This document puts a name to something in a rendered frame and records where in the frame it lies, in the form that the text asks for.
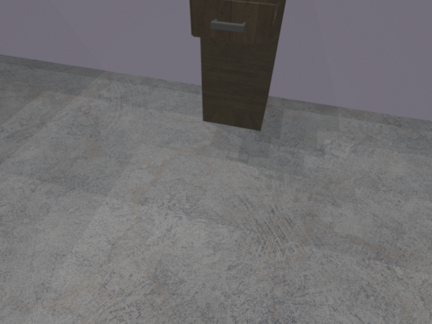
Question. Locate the cabinet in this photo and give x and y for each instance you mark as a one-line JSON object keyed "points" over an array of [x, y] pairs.
{"points": [[236, 82]]}

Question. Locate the drawer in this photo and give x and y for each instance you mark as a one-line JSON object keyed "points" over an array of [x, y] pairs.
{"points": [[260, 17]]}

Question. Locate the handle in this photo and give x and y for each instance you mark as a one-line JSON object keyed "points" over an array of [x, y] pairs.
{"points": [[227, 26], [235, 45]]}

